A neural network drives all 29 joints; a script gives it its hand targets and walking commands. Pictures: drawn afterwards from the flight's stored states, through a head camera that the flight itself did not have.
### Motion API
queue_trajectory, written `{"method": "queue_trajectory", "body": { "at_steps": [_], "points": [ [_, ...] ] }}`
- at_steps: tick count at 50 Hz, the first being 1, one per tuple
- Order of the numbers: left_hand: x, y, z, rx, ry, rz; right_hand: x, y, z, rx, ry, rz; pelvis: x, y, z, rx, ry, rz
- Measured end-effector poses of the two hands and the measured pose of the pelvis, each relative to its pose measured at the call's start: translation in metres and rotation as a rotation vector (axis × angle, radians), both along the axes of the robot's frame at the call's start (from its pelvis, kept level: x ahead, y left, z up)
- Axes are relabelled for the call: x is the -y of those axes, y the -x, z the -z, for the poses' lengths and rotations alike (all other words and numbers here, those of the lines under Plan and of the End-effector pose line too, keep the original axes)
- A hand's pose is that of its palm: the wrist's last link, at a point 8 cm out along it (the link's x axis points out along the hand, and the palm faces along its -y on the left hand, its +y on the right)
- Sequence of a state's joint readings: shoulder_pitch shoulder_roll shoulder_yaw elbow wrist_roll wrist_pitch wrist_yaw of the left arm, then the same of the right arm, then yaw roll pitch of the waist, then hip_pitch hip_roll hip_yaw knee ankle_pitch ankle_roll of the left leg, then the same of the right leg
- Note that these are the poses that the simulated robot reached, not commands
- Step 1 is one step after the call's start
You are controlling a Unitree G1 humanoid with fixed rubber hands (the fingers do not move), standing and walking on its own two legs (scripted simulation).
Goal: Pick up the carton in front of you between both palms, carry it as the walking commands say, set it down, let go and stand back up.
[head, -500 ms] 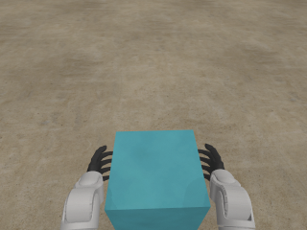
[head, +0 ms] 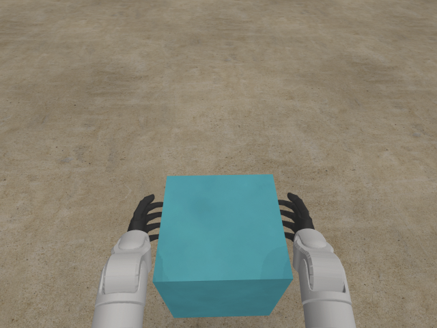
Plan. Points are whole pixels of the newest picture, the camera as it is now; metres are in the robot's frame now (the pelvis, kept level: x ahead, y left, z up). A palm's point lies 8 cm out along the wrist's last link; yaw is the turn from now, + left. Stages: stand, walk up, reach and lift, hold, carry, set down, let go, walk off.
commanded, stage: carry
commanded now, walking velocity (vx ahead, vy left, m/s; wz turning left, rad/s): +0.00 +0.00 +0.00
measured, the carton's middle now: (220, 249) +0.29 +0.00 -0.06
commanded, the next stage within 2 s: none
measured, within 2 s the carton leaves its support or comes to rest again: neither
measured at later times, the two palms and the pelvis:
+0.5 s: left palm (137, 238) +0.27 +0.15 +0.03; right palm (303, 236) +0.28 -0.15 +0.04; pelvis -0.01 +0.00 +0.00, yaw +0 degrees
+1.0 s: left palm (139, 241) +0.26 +0.14 +0.03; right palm (306, 238) +0.27 -0.16 +0.04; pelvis -0.02 -0.01 +0.00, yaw +0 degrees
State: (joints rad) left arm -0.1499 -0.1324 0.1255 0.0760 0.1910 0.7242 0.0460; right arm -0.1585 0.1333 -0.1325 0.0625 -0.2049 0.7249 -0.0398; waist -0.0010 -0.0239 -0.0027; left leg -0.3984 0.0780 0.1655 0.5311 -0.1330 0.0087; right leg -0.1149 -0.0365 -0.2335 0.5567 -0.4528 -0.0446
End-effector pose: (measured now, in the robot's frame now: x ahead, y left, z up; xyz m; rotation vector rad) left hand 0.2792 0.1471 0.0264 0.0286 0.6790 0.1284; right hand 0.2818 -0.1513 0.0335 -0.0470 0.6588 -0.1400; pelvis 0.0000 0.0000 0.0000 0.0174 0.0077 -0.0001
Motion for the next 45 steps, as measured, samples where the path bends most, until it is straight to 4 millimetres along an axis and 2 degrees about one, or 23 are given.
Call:
{"method": "queue_trajectory", "body": {
  "at_steps": [10, 45],
  "points": [
    [-0.004, 0.002, -0.003, -0.004, -0.007, -0.007, -0.004, -0.001, -0.001, -0.004, 0.000, -0.012, -0.001, 0.004, 0.001, -0.007, 0.002, -0.001],
    [0.003, 0.014, -0.003, -0.009, -0.013, -0.007, 0.003, 0.011, -0.002, -0.007, 0.000, -0.013, 0.006, 0.017, 0.002, 0.003, 0.005, -0.006]
  ]
}}
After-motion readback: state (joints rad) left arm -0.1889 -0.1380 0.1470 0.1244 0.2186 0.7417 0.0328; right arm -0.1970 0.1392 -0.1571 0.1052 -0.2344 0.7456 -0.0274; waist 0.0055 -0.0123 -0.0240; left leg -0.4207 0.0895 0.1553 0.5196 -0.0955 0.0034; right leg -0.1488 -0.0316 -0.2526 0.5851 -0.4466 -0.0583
